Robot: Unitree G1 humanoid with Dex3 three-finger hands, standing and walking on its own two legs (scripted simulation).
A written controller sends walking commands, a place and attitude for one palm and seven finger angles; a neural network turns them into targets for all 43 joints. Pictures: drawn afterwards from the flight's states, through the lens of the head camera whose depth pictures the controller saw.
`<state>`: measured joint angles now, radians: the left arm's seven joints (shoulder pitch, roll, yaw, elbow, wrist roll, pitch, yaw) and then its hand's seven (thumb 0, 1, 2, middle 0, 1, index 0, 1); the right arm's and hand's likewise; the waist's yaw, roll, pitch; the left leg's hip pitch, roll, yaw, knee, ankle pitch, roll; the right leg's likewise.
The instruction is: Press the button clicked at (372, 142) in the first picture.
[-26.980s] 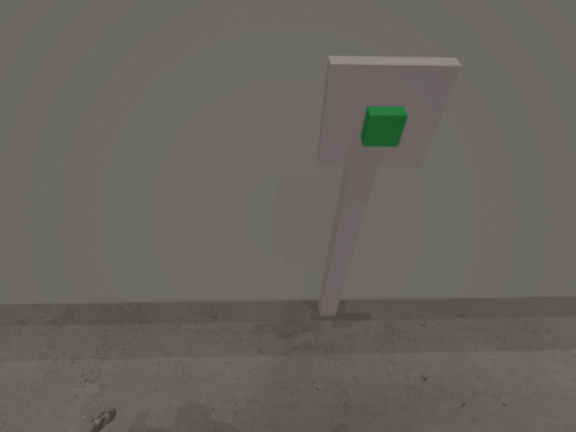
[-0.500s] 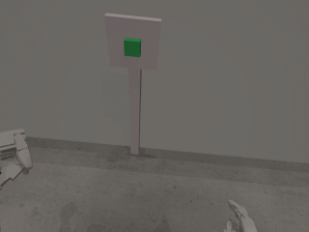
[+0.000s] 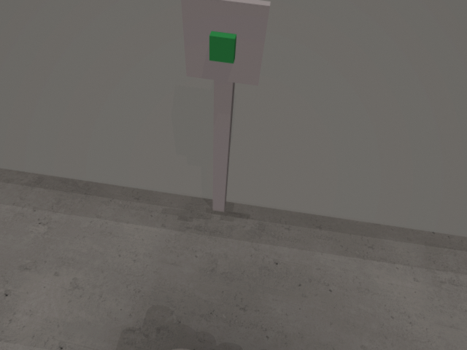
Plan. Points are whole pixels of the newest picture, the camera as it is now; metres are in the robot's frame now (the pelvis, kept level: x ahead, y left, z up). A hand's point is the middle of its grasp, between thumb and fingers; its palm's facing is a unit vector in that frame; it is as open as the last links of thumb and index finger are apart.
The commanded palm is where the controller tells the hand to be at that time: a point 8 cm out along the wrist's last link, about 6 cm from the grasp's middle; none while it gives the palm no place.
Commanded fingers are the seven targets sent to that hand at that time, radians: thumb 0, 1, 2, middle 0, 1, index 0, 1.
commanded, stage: let the arm hang, fingers relaxed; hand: left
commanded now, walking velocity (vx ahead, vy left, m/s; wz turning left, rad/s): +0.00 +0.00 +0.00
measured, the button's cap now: (222, 47) +0.81 +0.08 +0.11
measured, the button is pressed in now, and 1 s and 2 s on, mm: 0 0 0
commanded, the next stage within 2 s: stand and wait in 0.74 s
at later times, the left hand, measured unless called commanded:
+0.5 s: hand out of the picture +0.03 +0.22 -0.16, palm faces +0.00 -0.96 -0.27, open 7.2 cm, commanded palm none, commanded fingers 0.00 0.90 0.90 -0.20 -0.30 -0.20 -0.30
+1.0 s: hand out of the picture +0.08 +0.19 -0.15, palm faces -0.02 -0.97 -0.26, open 7.4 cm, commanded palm none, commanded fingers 0.00 0.90 0.90 -0.20 -0.30 -0.20 -0.30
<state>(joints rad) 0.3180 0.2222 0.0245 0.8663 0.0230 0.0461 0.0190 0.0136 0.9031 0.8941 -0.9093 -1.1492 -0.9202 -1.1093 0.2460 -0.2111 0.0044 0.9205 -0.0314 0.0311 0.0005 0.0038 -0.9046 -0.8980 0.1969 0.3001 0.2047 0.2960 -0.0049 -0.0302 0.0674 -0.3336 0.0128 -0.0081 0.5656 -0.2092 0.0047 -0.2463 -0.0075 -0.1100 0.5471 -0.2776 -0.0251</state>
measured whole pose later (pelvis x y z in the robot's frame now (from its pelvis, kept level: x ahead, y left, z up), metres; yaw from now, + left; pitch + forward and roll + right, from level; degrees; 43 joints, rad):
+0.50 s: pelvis +0.00 +0.01 +0.01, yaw -1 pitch -2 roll +0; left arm 0.22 0.23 0.03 1.13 0.01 0.00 0.01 0.00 0.91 0.90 -0.23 -0.33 -0.23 -0.34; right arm 0.24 -0.21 -0.02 1.11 -0.02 0.02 -0.01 0.00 -0.90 -0.90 0.20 0.30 0.21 0.30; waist -0.01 0.03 0.05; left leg -0.25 0.00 0.02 0.42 -0.15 0.01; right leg -0.18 -0.02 -0.08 0.44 -0.22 -0.02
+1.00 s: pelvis +0.03 -0.01 +0.01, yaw -2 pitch -1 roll +0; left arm 0.16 0.21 0.02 1.14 0.01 -0.01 0.01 0.00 0.91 0.90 -0.21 -0.30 -0.20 -0.30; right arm 0.17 -0.21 -0.01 1.13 -0.02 0.00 -0.02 0.00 -0.90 -0.90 0.20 0.30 0.20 0.30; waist -0.01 0.02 0.07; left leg -0.19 0.02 0.02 0.37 -0.16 -0.01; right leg -0.13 0.00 -0.08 0.38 -0.23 -0.03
